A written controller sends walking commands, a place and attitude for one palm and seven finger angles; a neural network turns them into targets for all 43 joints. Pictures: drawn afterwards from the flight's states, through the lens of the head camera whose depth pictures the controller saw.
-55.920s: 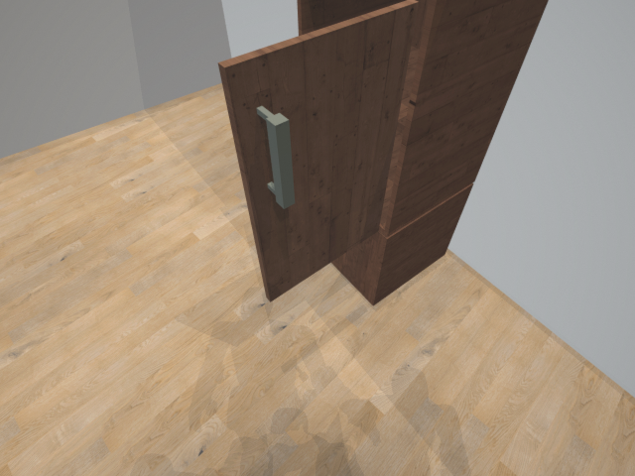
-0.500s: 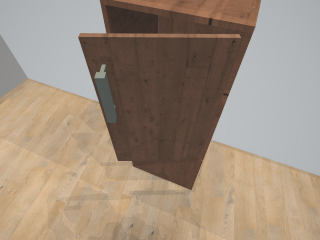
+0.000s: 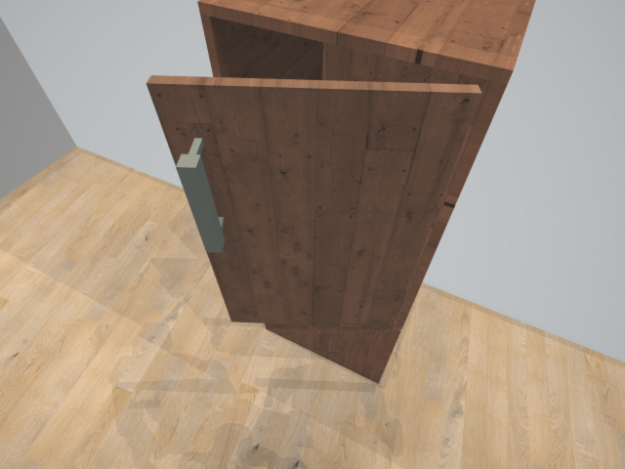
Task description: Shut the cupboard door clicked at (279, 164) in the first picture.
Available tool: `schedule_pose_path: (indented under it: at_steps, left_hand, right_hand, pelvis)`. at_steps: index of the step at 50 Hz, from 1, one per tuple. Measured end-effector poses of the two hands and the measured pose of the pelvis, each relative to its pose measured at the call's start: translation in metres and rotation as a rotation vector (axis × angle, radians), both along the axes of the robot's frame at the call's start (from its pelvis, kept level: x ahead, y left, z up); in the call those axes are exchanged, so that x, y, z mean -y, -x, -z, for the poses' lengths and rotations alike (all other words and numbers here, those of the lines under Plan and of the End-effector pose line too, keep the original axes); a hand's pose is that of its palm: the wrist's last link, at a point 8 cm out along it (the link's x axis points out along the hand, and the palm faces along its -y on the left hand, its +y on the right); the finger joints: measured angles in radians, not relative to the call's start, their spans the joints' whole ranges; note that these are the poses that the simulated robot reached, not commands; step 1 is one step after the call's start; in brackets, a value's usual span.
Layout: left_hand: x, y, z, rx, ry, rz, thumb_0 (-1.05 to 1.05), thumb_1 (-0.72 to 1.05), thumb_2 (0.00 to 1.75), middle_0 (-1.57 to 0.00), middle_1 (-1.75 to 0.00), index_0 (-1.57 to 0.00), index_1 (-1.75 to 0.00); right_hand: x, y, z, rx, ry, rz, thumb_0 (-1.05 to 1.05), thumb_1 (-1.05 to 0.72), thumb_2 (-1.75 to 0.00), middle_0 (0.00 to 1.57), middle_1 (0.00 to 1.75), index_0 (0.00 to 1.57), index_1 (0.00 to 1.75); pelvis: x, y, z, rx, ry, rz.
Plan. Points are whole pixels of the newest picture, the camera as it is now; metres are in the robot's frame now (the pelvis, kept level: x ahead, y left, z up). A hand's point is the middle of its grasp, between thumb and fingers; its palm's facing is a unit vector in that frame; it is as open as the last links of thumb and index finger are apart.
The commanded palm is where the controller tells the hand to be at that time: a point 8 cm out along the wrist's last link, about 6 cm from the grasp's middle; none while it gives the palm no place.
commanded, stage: come to a stop and stand still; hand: left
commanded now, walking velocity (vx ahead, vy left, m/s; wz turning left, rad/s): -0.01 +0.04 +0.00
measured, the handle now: (207, 198) +0.43 +0.19 +0.10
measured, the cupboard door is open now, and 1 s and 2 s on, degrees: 24 24 24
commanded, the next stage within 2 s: look again from close up in 1.60 s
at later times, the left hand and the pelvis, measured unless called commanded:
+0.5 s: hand out of the picture -0.06 +0.19 -0.18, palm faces +0.08 -0.99 -0.12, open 7.4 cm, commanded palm none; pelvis -0.04 +0.04 +0.01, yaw +1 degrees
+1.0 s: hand out of the picture -0.09 +0.22 -0.17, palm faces +0.06 -0.99 -0.14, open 7.4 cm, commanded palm none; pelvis -0.04 +0.07 +0.01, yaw +0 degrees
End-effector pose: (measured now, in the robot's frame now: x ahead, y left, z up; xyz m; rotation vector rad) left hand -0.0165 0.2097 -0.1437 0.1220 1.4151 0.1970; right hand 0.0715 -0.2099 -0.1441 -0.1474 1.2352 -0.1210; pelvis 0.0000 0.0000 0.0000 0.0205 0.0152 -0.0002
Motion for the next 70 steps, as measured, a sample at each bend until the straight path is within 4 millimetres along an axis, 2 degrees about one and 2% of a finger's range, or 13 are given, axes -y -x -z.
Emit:
schedule_pose_path:
  at_steps: [3,8,15,24,33,39,49,60,70]
  left_hand:
    - [-0.011,0.001,-0.006,0.028,-0.044,0.009,0.01,0.92,0.9,-0.2,-0.29,-0.2,-0.3]
    - [-0.02,0.015,-0.008,0.031,-0.056,0.009,0.01,0.92,0.9,-0.2,-0.29,-0.2,-0.3]
    - [-0.026,0.039,0.006,0.011,0.009,-0.007,0.0,0.91,0.9,-0.2,-0.29,-0.2,-0.3]
    - [-0.034,0.05,0.007,0.008,0.078,-0.015,0.0,0.91,0.9,-0.2,-0.29,-0.2,-0.3]
    - [-0.054,0.065,0.002,-0.027,0.07,-0.002,0.0,0.91,0.9,-0.2,-0.29,-0.2,-0.3]
    - [-0.066,0.073,-0.001,-0.056,0.053,-0.003,0.0,0.91,0.9,-0.19,-0.29,-0.2,-0.3]
    - [-0.065,0.078,-0.002,-0.086,0.06,-0.008,0.0,0.91,0.9,-0.19,-0.29,-0.19,-0.3]
    - [-0.053,0.064,0.001,-0.079,0.09,-0.005,0.0,0.91,0.9,-0.19,-0.29,-0.2,-0.3]
    - [-0.05,0.048,0.001,-0.061,0.084,0.0,0.0,0.91,0.9,-0.19,-0.29,-0.2,-0.3]
  right_hand:
    - [0.002,0.004,0.002,-0.003,-0.012,0.007,0.0,-0.93,-0.9,0.2,0.3,0.2,0.3]
    - [0.005,0.018,0.001,-0.025,-0.008,0.014,0.0,-0.93,-0.9,0.2,0.3,0.2,0.3]
    - [-0.003,0.041,-0.002,-0.041,0.033,0.007,0.0,-0.93,-0.9,0.2,0.3,0.2,0.3]
    - [-0.023,0.084,-0.018,-0.101,0.069,-0.005,0.0,-0.94,-0.9,0.2,0.3,0.2,0.3]
    - [-0.051,0.124,-0.015,-0.171,0.034,0.018,0.01,-0.94,-0.9,0.2,0.3,0.2,0.3]
    - [-0.071,0.142,-0.012,-0.213,-0.004,0.032,0.01,-0.92,-0.9,0.2,0.3,0.2,0.3]
    - [-0.085,0.144,-0.009,-0.232,-0.024,0.047,0.01,-0.92,-0.9,0.2,0.3,0.2,0.3]
    - [-0.079,0.131,-0.011,-0.217,-0.001,0.053,0.01,-0.92,-0.9,0.2,0.3,0.2,0.3]
    - [-0.074,0.123,-0.011,-0.213,0.005,0.055,0.02,-0.92,-0.9,0.2,0.3,0.2,0.3]
  pelvis:
    - [0.002,0.006,0.0,0.003,0.002,0.0]
    - [-0.001,0.015,-0.001,0.016,0.005,-0.008]
    - [-0.017,0.027,0.004,0.029,0.032,-0.023]
    - [-0.04,0.041,-0.007,0.036,0.029,-0.016]
    - [-0.059,0.049,-0.01,0.028,0.029,-0.015]
    - [-0.067,0.049,-0.01,0.02,0.025,-0.014]
    - [-0.074,0.044,-0.01,0.014,0.022,-0.007]
    - [-0.073,0.034,-0.01,0.012,0.019,-0.002]
    - [-0.069,0.026,-0.01,0.014,0.019,0.0]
